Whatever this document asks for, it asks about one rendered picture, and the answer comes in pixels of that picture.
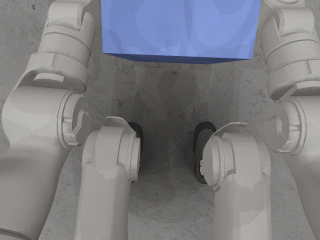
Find robot right upper arm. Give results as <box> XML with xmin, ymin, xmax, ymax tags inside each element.
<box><xmin>263</xmin><ymin>95</ymin><xmax>320</xmax><ymax>240</ymax></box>

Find robot left foot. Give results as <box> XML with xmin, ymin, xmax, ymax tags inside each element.
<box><xmin>128</xmin><ymin>122</ymin><xmax>144</xmax><ymax>183</ymax></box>

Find robot left forearm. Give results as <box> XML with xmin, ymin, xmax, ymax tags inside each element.
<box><xmin>1</xmin><ymin>0</ymin><xmax>102</xmax><ymax>133</ymax></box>

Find robot left upper arm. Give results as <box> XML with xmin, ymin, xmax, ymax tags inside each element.
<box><xmin>0</xmin><ymin>86</ymin><xmax>91</xmax><ymax>240</ymax></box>

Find robot right forearm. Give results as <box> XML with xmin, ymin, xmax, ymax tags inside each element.
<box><xmin>257</xmin><ymin>0</ymin><xmax>320</xmax><ymax>101</ymax></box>

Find carton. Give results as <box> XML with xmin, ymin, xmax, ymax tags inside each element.
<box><xmin>101</xmin><ymin>0</ymin><xmax>261</xmax><ymax>64</ymax></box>

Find left robot thigh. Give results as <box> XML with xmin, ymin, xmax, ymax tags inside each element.
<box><xmin>74</xmin><ymin>126</ymin><xmax>141</xmax><ymax>240</ymax></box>

